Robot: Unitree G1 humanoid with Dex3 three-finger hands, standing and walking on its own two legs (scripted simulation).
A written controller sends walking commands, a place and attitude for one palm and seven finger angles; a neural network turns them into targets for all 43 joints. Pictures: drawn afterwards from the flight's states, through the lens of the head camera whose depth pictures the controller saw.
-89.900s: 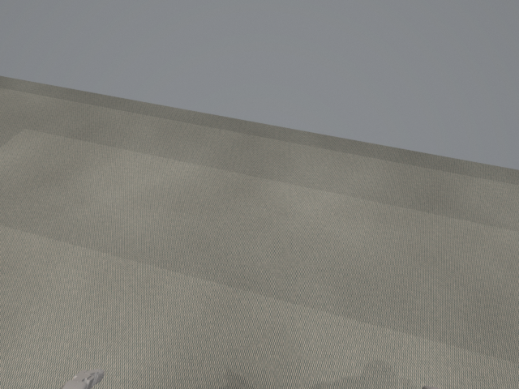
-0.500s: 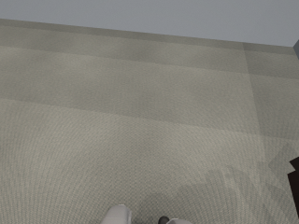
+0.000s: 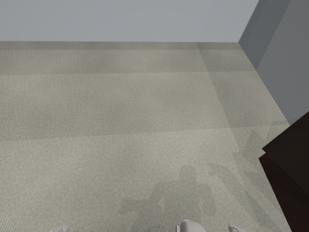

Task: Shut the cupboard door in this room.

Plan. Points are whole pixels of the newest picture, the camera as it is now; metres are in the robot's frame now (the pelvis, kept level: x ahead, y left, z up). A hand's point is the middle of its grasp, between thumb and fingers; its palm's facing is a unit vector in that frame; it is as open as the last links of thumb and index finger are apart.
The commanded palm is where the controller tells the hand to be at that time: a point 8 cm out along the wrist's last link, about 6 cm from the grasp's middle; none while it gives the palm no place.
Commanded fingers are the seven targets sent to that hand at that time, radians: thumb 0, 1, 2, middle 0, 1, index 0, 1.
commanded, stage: turn to face it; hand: left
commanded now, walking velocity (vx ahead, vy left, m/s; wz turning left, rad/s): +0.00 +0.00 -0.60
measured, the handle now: out of the picture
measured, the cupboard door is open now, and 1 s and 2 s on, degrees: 27 27 27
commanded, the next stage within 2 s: take the last steps up to it in 1.44 s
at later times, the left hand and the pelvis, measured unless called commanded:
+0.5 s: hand (106, 210) +0.19 +0.16 -0.18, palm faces -0.29 -0.93 -0.21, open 7.4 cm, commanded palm none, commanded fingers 0.00 0.90 0.90 -0.20 -0.30 -0.20 -0.30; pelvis +0.04 +0.00 -0.01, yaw -18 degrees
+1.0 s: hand (130, 186) +0.26 +0.09 -0.16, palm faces -0.56 -0.78 -0.28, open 7.4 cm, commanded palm none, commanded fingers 0.00 0.90 0.90 -0.20 -0.30 -0.20 -0.30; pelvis +0.05 -0.02 -0.02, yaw -36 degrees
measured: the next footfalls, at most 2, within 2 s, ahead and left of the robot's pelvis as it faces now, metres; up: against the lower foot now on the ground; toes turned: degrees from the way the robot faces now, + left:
right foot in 0.18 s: +0.03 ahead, -0.15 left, +0.00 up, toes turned -12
left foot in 0.52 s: +0.14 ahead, +0.10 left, +0.00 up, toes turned -15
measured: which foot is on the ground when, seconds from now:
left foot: down 0.00-0.18, up 0.20-0.50, down 0.52-0.92, up 0.94-1.00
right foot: up 0.00-0.16, down 0.18-0.54, up 0.56-0.90, down 0.92-1.00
